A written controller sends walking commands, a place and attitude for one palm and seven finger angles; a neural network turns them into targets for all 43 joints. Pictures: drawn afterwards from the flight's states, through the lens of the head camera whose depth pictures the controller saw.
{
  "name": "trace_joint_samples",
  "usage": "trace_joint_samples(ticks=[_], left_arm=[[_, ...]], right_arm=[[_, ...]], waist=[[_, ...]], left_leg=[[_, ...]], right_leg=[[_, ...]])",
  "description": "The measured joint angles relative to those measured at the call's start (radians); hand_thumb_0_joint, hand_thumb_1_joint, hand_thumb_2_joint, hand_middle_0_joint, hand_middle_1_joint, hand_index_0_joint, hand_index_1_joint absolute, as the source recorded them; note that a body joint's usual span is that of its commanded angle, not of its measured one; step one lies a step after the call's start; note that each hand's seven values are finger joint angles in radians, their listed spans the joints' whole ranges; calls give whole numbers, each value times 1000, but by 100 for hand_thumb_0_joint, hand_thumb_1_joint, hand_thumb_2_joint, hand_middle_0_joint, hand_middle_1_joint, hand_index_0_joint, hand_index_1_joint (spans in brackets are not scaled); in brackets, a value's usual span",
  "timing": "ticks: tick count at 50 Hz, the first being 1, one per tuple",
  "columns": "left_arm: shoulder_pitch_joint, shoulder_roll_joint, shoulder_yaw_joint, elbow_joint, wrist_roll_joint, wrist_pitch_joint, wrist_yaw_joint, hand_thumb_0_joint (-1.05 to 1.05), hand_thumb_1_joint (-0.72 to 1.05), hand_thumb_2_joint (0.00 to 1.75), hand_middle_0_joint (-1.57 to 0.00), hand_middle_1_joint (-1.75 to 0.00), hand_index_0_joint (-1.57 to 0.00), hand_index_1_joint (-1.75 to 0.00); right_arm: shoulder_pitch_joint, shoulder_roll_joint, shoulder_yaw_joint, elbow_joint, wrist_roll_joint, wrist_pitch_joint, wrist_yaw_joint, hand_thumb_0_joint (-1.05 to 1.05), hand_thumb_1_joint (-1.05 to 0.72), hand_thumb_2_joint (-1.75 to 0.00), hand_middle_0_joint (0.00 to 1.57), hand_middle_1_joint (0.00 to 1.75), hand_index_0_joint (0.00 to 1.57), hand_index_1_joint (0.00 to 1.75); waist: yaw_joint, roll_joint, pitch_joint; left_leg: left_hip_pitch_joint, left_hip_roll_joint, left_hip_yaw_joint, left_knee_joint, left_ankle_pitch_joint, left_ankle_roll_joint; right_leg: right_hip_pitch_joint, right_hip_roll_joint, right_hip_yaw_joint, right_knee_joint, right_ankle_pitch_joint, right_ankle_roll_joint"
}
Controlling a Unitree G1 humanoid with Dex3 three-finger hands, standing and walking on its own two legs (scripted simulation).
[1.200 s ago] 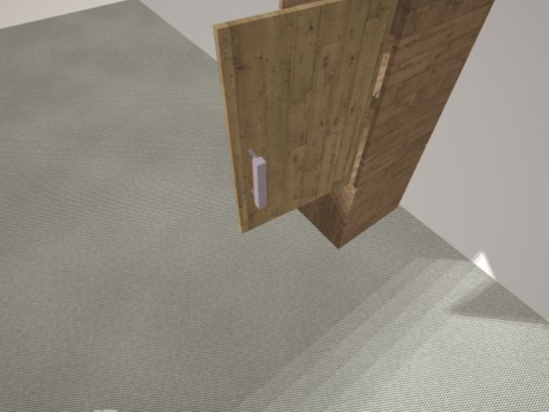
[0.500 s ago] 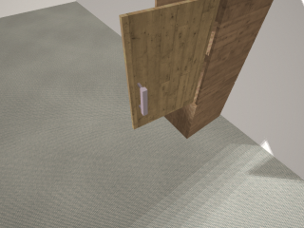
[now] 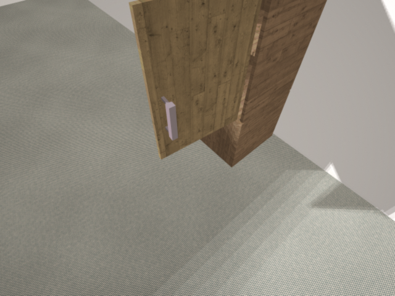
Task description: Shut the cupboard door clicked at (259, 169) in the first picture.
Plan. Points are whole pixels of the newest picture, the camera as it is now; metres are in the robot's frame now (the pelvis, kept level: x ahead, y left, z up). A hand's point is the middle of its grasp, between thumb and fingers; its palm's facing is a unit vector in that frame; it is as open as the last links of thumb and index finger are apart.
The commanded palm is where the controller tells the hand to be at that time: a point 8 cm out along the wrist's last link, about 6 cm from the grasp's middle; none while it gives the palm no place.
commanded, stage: walk to a spot facing it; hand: left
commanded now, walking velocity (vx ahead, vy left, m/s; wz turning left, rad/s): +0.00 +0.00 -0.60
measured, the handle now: (168, 118) +0.64 +0.14 -0.11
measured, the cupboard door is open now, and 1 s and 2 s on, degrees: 83 83 83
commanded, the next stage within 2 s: none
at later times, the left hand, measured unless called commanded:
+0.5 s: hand out of the picture +0.07 +0.16 -0.17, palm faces -0.21 -0.94 -0.25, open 7.4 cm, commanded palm none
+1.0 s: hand (155, 285) +0.16 +0.11 -0.17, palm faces -0.55 -0.78 -0.29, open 7.4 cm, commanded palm none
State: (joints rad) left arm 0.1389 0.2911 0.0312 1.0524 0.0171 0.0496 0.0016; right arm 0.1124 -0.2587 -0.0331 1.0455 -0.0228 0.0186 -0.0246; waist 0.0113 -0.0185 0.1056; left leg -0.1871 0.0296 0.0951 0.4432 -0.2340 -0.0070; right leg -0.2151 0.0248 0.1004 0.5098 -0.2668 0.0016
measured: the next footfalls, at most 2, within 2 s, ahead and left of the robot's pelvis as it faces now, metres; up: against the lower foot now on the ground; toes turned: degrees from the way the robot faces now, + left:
left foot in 0.60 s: +0.05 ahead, +0.11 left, +0.00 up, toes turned -22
right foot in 0.90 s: -0.06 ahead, -0.17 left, +0.00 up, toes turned -34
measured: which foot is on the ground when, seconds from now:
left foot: down 0.00-0.14, up 0.16-0.58, down 0.60-0.88, up 0.90-1.00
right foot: down 0.00-0.58, up 0.60-0.88, down 0.90-1.00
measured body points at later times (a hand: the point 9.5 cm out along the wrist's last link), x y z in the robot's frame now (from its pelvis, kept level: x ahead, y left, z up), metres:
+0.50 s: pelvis -0.02 -0.02 +0.00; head +0.04 -0.04 +0.45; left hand +0.08 +0.21 -0.15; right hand +0.04 -0.30 -0.14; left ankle +0.00 +0.13 -0.70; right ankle -0.01 -0.12 -0.74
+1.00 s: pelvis -0.05 -0.01 -0.02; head -0.01 -0.05 +0.43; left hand +0.19 +0.15 -0.15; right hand -0.15 -0.29 -0.15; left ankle +0.01 +0.11 -0.69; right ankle -0.10 -0.14 -0.74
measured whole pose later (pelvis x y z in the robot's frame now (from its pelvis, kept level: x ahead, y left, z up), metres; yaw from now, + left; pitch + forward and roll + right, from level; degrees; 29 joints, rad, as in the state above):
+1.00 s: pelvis -0.05 -0.01 -0.02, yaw -35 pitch -1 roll +0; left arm 0.14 0.27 0.07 0.87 0.03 0.05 -0.01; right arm 0.17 -0.28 -0.06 0.90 -0.01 0.05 -0.03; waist 0.00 0.01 0.14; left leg -0.43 0.09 0.05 1.05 -0.55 -0.07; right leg -0.34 0.00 0.03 0.64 -0.28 0.01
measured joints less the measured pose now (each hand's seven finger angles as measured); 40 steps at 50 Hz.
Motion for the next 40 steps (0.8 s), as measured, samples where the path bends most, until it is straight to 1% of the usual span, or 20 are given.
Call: trace_joint_samples(ticks=[1, 4, 5, 6, 7, 8, 10, 12, 14, 16, 19, 25, 27, 29, 30, 32, 34, 35, 37, 40], left_arm=[[4, -4, 3, -11, 1, 6, -3, 0, 90, 90, -20, -30, -20, -30], [11, -25, 13, -40, 2, 24, -9, 0, 91, 90, -20, -30, -20, -30], [14, -35, 16, -49, 3, 26, -12, 0, 91, 90, -20, -30, -20, -30], [20, -45, 17, -61, 4, 23, -16, 0, 91, 90, -20, -30, -20, -30], [34, -50, 19, -77, 7, 15, -20, 0, 91, 90, -20, -30, -20, -30], [48, -49, 23, -90, 12, 3, -19, 0, 90, 90, -20, -30, -20, -30], [53, -65, 26, -94, 13, -7, -8, 0, 90, 90, -20, -30, -20, -30], [62, -81, 29, -98, 11, -3, 0, 0, 90, 90, -20, -30, -20, -30], [74, -90, 31, -100, 9, -4, 6, 0, 90, 90, -20, -30, -20, -30], [85, -95, 32, -101, 7, -9, 12, 0, 90, 90, -20, -30, -20, -30], [97, -98, 34, -102, 8, -11, 16, 0, 90, 89, -20, -30, -20, -30], [88, -80, 46, -111, 13, -4, 11, 0, 90, 89, -21, -30, -20, -30], [80, -68, 51, -116, 13, 0, 11, 0, 90, 89, -21, -30, -20, -30], [76, -56, 54, -121, 7, 7, 10, 0, 90, 90, -20, -30, -20, -30], [69, -52, 55, -124, 2, 13, 7, 0, 90, 90, -20, -30, -20, -30], [38, -31, 60, -129, 3, 23, -3, 0, 90, 90, -20, -30, -20, -30], [17, -12, 69, -143, 9, 24, -13, 0, 91, 90, -20, -30, -20, -30], [8, -6, 73, -151, 11, 24, -18, 0, 91, 90, -20, -30, -20, -30], [-4, 0, 74, -168, 11, 22, -27, 0, 91, 90, -20, -30, -20, -30], [-10, 2, 68, -183, 10, 17, -36, 0, 91, 90, -20, -30, -20, -30]], right_arm=[[4, 9, -2, -10, -1, 1, -1, 0, -91, -90, 21, 30, 21, 30], [16, 26, -8, -31, -7, 1, -2, 0, -90, -90, 21, 30, 21, 30], [20, 27, -11, -36, -8, 3, -3, 0, -90, -90, 21, 30, 21, 30], [25, 26, -13, -39, -9, 6, -3, 0, -90, -90, 21, 30, 21, 30], [32, 25, -15, -42, -6, 12, -3, 0, -90, -90, 21, 30, 21, 30], [33, 29, -19, -44, -1, 20, -4, 1, -90, -90, 21, 30, 21, 30], [16, 24, -28, -45, 7, 38, -4, 1, -90, -90, 21, 30, 21, 30], [6, 22, -35, -49, 10, 45, -3, 1, -91, -90, 21, 30, 21, 30], [-5, 23, -38, -57, 9, 43, -3, 1, -91, -90, 21, 30, 20, 30], [-17, 27, -38, -70, 11, 38, -6, 1, -91, -90, 21, 30, 20, 30], [-31, 33, -37, -87, 15, 34, -10, 1, -91, -90, 20, 30, 20, 30], [-64, 47, -32, -118, 22, 24, -13, 1, -91, -90, 20, 30, 20, 30], [-70, 52, -29, -129, 25, 16, -14, 1, -91, -90, 20, 30, 20, 30], [-62, 52, -22, -144, 25, 1, -15, 1, -91, -90, 20, 30, 20, 30], [-52, 46, -22, -152, 20, -9, -17, 1, -91, -90, 20, 30, 20, 30], [-36, 52, -16, -155, 8, -13, -22, 0, -91, -90, 21, 30, 20, 30], [-9, 58, -6, -154, -4, -12, -20, 0, -91, -90, 21, 30, 20, 30], [5, 58, -4, -154, -8, -9, -19, 0, -91, -90, 21, 30, 21, 30], [27, 52, -2, -152, -13, -4, -19, 0, -90, -90, 21, 30, 21, 30], [48, 37, -7, -149, -16, -1, -13, 1, -90, -90, 21, 30, 21, 30]], waist=[[4, -5, 8], [11, 1, 37], [13, 13, 45], [15, 27, 49], [18, 33, 44], [21, 24, 39], [15, 39, 61], [13, 42, 69], [14, 31, 68], [16, 15, 65], [21, -4, 49], [36, -27, 21], [37, -37, 13], [29, -33, -5], [19, -17, -13], [21, -30, 4], [26, -31, 11], [27, -26, 12], [29, -7, 16], [24, 27, 23]], left_leg=[[-6, 3, 15, 16, -8, 0], [-16, 25, 51, 57, -29, -6], [-21, 37, 58, 74, -37, -12], [-30, 53, 63, 100, -49, -20], [-53, 66, 69, 142, -69, -29], [-92, 63, 63, 223, -137, -36], [-173, 40, -23, 441, -256, -34], [-239, 19, -63, 603, -257, -37], [-277, 6, -75, 672, -223, -46], [-283, -3, -81, 657, -209, -55], [-260, -11, -91, 564, -208, -62], [-183, -30, -114, 371, -217, -53], [-142, -39, -117, 267, -193, -46], [-74, -31, -117, 101, -125, -30], [-61, -15, -127, 48, -60, -11], [-61, -10, -110, 73, -37, -5], [-43, 10, -95, 62, -42, -9], [-36, 23, -89, 52, -40, -12], [-28, 52, -74, 45, -38, -19], [-25, 94, -40, 68, -55, -32]], right_leg=[[-30, -2, -9, 60, -24, -1], [-109, -9, -64, 263, -184, -1], [-116, -12, -84, 282, -204, -3], [-110, -16, -103, 262, -185, -4], [-93, -22, -108, 194, -106, -7], [-96, -26, -92, 158, -37, -23], [-107, -5, -90, 181, -53, -49], [-98, 11, -80, 145, -53, -62], [-91, 21, -56, 89, -18, -63], [-84, 29, -28, 37, 21, -66], [-77, 39, 14, -14, 59, -67], [-86, 68, 82, -41, 93, -53], [-99, 78, 105, -33, 98, -44], [-123, 99, 118, -1, 90, -30], [-154, 113, 101, 55, 23, -19], [-220, 91, 40, 251, -150, 15], [-277, 66, -18, 436, -200, 41], [-294, 51, -43, 491, -203, 49], [-298, 16, -84, 514, -203, 58], [-242, -22, -127, 386, -186, 55]])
